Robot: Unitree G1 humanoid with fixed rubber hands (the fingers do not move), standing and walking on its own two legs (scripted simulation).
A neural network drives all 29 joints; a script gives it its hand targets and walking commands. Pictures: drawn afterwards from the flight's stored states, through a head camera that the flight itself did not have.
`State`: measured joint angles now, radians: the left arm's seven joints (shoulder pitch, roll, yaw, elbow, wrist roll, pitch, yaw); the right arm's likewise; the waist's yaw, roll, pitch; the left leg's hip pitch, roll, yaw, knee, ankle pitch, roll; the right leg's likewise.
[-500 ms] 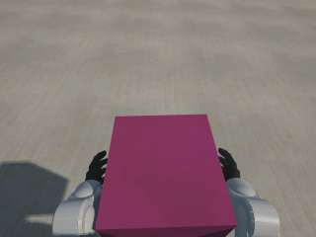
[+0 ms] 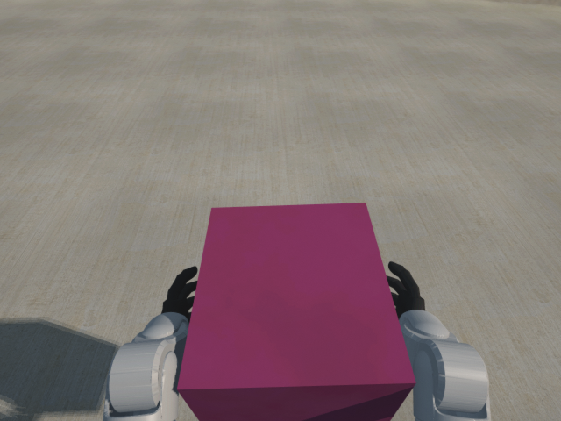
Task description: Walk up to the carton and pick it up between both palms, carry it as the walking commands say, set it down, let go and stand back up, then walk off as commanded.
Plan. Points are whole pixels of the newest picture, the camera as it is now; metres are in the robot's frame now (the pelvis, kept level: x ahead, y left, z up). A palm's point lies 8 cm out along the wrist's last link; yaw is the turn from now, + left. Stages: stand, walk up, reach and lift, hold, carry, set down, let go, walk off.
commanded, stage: carry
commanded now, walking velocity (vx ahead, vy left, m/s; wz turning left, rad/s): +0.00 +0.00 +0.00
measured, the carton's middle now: (292, 338) +0.26 +0.00 +0.03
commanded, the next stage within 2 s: none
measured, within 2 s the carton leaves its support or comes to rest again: neither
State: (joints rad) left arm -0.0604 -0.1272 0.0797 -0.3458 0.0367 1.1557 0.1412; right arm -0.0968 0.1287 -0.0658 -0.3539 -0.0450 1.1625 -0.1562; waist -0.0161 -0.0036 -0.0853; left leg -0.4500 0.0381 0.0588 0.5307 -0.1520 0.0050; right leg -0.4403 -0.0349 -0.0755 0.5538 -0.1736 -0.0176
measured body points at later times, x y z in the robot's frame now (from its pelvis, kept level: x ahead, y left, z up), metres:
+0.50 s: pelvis -0.05 +0.04 +0.00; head -0.04 +0.04 +0.45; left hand +0.21 +0.20 +0.07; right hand +0.23 -0.10 +0.07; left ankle -0.01 +0.13 -0.70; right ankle -0.05 -0.06 -0.73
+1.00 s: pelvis -0.10 +0.03 +0.00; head -0.08 +0.02 +0.45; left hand +0.10 +0.25 +0.08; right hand +0.19 -0.04 +0.07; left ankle -0.07 +0.13 -0.71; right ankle -0.09 -0.08 -0.73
